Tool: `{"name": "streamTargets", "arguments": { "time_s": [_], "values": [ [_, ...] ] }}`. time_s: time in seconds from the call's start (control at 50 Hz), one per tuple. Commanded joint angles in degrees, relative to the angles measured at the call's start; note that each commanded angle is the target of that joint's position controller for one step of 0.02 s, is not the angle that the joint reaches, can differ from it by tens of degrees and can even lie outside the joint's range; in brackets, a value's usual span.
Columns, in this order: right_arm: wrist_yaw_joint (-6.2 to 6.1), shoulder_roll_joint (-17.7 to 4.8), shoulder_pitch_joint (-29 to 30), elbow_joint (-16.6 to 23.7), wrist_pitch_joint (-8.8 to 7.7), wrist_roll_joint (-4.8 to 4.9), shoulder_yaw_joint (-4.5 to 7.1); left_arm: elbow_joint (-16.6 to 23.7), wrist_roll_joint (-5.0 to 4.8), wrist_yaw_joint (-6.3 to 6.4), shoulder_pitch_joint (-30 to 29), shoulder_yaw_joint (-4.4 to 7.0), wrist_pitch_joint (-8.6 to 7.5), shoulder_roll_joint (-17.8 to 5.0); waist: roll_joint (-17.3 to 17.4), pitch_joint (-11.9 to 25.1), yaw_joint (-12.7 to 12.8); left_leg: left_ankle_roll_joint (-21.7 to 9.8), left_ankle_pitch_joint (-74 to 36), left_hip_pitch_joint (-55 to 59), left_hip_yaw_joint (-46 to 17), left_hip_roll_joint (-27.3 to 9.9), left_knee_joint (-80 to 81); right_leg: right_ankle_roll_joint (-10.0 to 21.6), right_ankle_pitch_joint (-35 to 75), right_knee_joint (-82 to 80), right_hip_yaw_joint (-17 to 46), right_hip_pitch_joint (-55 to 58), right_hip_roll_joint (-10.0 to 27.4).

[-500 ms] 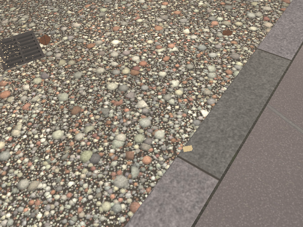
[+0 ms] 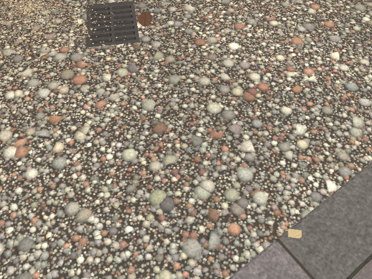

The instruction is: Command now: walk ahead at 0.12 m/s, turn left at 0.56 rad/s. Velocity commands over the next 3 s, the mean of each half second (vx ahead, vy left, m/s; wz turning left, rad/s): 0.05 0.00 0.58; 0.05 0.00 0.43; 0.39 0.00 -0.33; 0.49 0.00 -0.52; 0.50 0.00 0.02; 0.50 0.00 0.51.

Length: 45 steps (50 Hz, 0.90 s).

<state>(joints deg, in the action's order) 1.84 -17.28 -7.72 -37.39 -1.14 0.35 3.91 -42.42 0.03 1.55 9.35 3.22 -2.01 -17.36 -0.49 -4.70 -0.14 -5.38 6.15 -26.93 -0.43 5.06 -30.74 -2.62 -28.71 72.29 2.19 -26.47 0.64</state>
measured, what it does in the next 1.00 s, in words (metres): steps on the spot, turning left: right foot, then left foot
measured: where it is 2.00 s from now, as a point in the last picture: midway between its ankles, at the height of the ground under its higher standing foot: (175, 252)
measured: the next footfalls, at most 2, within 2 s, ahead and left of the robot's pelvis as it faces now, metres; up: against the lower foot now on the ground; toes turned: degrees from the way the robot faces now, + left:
right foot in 0.34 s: +0.16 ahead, -0.16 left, +0.00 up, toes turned +18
left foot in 0.74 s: +0.04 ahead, +0.09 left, +0.00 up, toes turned +28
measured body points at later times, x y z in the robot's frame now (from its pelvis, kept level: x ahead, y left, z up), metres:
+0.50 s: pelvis +0.07 -0.05 +0.02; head +0.10 -0.07 +0.46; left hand +0.12 +0.26 -0.07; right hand +0.31 -0.29 -0.08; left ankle +0.03 +0.07 -0.65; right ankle +0.13 -0.17 -0.72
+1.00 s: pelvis +0.05 -0.01 +0.02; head +0.05 +0.03 +0.47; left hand +0.01 +0.31 -0.10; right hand +0.30 -0.17 -0.06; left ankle +0.00 +0.07 -0.72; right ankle +0.14 -0.14 -0.66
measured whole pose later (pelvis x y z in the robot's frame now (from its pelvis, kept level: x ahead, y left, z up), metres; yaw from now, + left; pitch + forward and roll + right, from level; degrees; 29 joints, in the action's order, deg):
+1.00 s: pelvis +0.05 -0.01 +0.02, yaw +30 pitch +2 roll -1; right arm -0.9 -14.2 -13.6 -38.1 -0.2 -0.2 2.3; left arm -44.5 -0.7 0.5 11.6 5.1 0.3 -18.9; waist -2.5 0.4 0.0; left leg -3.5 11.7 -11.0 -1.7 1.9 -20.9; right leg -2.9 -14.9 54.0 0.0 -28.8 3.0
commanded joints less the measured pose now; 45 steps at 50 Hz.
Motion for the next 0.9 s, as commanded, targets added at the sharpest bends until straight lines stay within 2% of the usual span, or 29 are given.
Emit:
{"name": "streamTargets", "arguments": {
  "time_s": [0.02,0.08,0.12,0.2,0.28,0.32,0.34,0.36,0.38,0.4,0.42,0.44,0.46,0.48,0.52,0.6,0.68,0.72,0.74,0.76,0.78,0.8,0.82,0.84,0.86,0.88,0.9],
  "values": [
    [-0.93,-7.5,-0.3,4.6,-0.07,-0.64,2.17,3.5,0.39,0.89,4.4,1.92,1.09,-6.8,3.7,12.2,1.9,-11.1,-19.4,13.6,-20.7,-15.5,11.7,-0.2,3.7,-4.1,3.2,-5.7,2.2],
    [-2.01,-9.2,-1.0,4.4,0.29,-0.47,2.83,3.4,0.90,1.51,3.7,1.33,1.57,-4.7,4.1,13.3,1.7,-10.5,-20.9,10.9,-18.9,-13.8,11.2,-1.5,6.3,-12.5,2.7,-4.2,0.9],
    [-2.83,-9.6,-0.8,4.6,1.14,0.00,3.01,3.6,0.83,1.61,2.2,1.20,1.94,-4.5,4.8,14.1,1.2,-9.3,-12.7,10.5,-19.5,-12.7,11.3,-2.2,9.7,-16.7,3.4,-3.8,0.5],
    [-3.65,-9.3,0.0,5.1,2.53,0.17,2.99,4.8,0.38,1.14,-1.7,1.17,1.96,-4.4,7.7,11.8,-0.3,-7.2,5.7,8.5,-22.8,-10.7,12.4,-2.4,13.0,-24.8,4.2,-2.1,-0.7],
    [-3.49,-9.1,-1.0,5.3,3.36,0.16,3.02,5.4,-0.03,0.08,-2.4,1.48,0.42,-4.9,9.7,11.8,-1.3,-6.7,3.1,12.0,-27.7,-11.1,9.5,-0.9,10.9,-34.3,4.2,1.9,-2.2],
    [-3.60,-8.6,0.1,5.8,3.95,0.74,2.78,4.5,-0.13,-0.59,0.9,1.92,-0.22,-4.9,9.8,11.8,1.1,-4.7,0.6,11.4,-28.3,-9.4,6.4,1.0,16.5,-46.0,2.8,9.0,-2.3],
    [-3.70,-7.1,-0.9,6.0,4.10,0.89,2.31,4.1,0.47,-0.63,2.7,2.66,-0.32,-7.1,7.3,12.2,1.4,-2.2,5.0,7.8,-26.3,-6.8,2.6,3.0,20.6,-50.6,5.6,15.3,2.7],
    [-3.57,-4.3,-3.2,6.4,4.03,0.68,1.64,5.0,1.66,-0.26,1.4,3.61,0.17,-12.0,-6.0,11.9,-1.3,1.4,19.7,-0.5,-16.7,-0.1,-9.1,8.9,27.5,-53.5,17.4,20.3,15.4],
    [-3.34,-7.4,-1.7,7.9,3.19,0.63,2.59,4.4,3.34,-0.40,2.1,3.97,0.54,-12.6,-17.5,9.5,-0.8,4.5,30.3,-8.5,-8.6,4.3,-21.3,17.5,36.0,-55.8,28.4,17.8,22.4],
    [-3.11,-11.1,-3.5,6.5,2.78,-0.14,3.82,5.9,2.66,-0.14,-0.2,3.22,0.46,-9.5,-11.9,9.5,-1.1,6.5,27.6,-9.1,-9.6,0.7,-30.9,18.4,37.5,-54.5,25.7,17.8,22.6],
    [-3.08,-11.5,-4.8,4.8,3.16,0.34,4.33,6.4,1.85,0.25,-2.4,2.61,0.60,-7.0,-8.1,8.9,-1.6,7.6,23.9,-8.9,-8.8,0.1,-34.5,15.6,37.1,-53.1,19.0,17.5,18.6],
    [-3.44,-10.0,-5.8,3.5,3.91,0.48,4.18,6.8,1.06,0.48,-3.7,2.34,0.87,-6.0,-6.3,8.4,-2.0,8.7,21.2,-9.3,-7.7,-0.5,-36.9,13.3,35.7,-52.2,14.4,18.2,15.3],
    [-3.46,-8.6,-5.8,3.6,4.49,0.47,3.78,6.8,0.45,0.65,-3.7,2.11,1.05,-5.6,-6.4,7.6,-1.4,9.6,19.3,-10.4,-7.0,-0.9,-39.1,13.1,37.6,-51.9,12.0,18.5,14.7],
    [-3.28,-6.9,-5.2,3.9,4.80,0.73,3.26,6.6,0.47,0.79,-3.4,2.01,1.37,-5.6,-6.5,7.1,-1.1,10.2,18.1,-9.8,-5.3,-1.4,-38.3,13.2,38.6,-52.3,9.0,18.1,13.4],
    [-3.07,-5.5,-2.0,5.6,4.81,1.26,2.67,6.1,0.91,1.04,-1.7,2.32,2.01,-6.2,-8.6,7.3,0.9,10.9,16.4,-10.1,-2.7,-2.7,-33.2,13.8,38.0,-52.8,6.4,20.7,13.0],
    [-2.16,-4.2,0.9,7.7,4.69,0.92,1.78,5.6,0.67,0.94,-1.0,3.46,2.85,-9.0,-10.9,9.2,2.7,10.6,17.1,-3.2,0.0,-5.6,-21.0,14.8,37.0,-52.8,3.6,21.8,15.3],
    [-1.21,-5.4,-0.8,7.8,5.12,0.92,2.31,4.9,-0.50,0.11,-1.3,4.08,2.82,-10.4,-11.8,9.5,2.2,8.2,15.1,4.3,3.3,-5.1,-9.8,14.1,36.1,-51.1,1.6,20.4,16.8],
    [-0.87,-5.1,-4.7,6.4,5.07,0.76,2.70,4.4,-1.76,0.09,-2.4,3.98,2.78,-10.1,-10.4,9.6,-0.4,5.0,6.9,12.1,4.5,-3.8,2.7,11.2,33.6,-46.8,-0.2,17.4,16.0],
    [-1.23,-6.2,-6.7,5.7,4.98,0.57,3.16,2.9,-1.83,-0.12,0.4,3.39,2.60,-8.1,-6.6,10.0,-0.9,2.9,0.5,19.7,2.0,-3.9,8.7,7.6,28.3,-42.2,-2.9,12.4,14.0],
    [-2.03,-11.4,-8.1,6.3,4.72,0.52,4.28,3.5,0.60,-0.62,1.8,2.08,2.40,-4.2,8.4,11.2,0.4,-1.1,-16.0,29.6,-14.8,-16.1,11.0,1.6,9.7,-27.7,-8.9,0.0,8.3],
    [-2.01,-15.2,-7.0,7.3,3.94,-1.19,4.55,6.7,1.63,-0.22,-2.4,1.70,2.06,-3.8,18.6,10.6,-0.8,-12.8,-26.5,27.4,-27.7,-28.1,10.1,-1.4,-9.3,-16.4,-6.8,-11.9,1.3],
    [-1.76,-11.5,-8.3,6.8,2.72,-2.41,3.56,6.7,0.73,0.30,-5.9,2.72,2.09,-7.1,12.0,12.2,-4.2,-14.8,-22.3,24.6,-25.6,-26.7,11.3,-1.3,-9.1,-8.9,-0.8,-11.3,2.6],
    [-1.76,-9.5,-5.9,6.0,1.87,-2.38,2.60,6.1,-0.19,0.37,-5.6,3.11,2.40,-7.7,9.7,10.4,-2.3,-11.7,-18.2,22.5,-20.3,-23.1,11.4,-0.7,-5.0,-7.0,0.5,-10.6,3.3],
    [-1.98,-8.5,-2.6,5.9,1.52,-1.41,2.34,4.3,-0.14,0.74,-3.5,3.25,2.81,-7.1,7.8,9.6,-0.7,-8.6,-14.0,21.5,-16.6,-19.8,11.4,-0.8,-0.9,-7.8,0.8,-9.9,3.7],
    [-2.27,-7.0,-1.9,5.3,1.42,-0.13,1.76,3.5,0.37,0.78,-1.8,3.35,3.07,-7.4,8.5,9.8,-0.3,-7.1,-7.8,21.7,-15.2,-18.2,12.5,-1.2,3.5,-8.7,0.3,-10.0,3.8],
    [-2.59,-6.4,-3.2,4.5,1.36,0.23,1.37,2.9,0.33,0.33,-0.7,3.35,2.89,-7.2,9.4,10.0,-0.3,-6.8,0.9,21.2,-14.8,-16.8,14.4,-1.4,7.5,-8.3,-0.6,-9.1,3.5],
    [-2.72,-5.8,-4.6,3.8,1.23,0.10,1.12,2.7,-0.09,-0.21,-0.3,3.23,2.54,-6.8,9.8,9.5,-0.7,-6.7,11.2,21.5,-15.6,-16.2,16.9,-1.3,10.5,-9.3,-1.0,-9.6,3.4]
  ]
}}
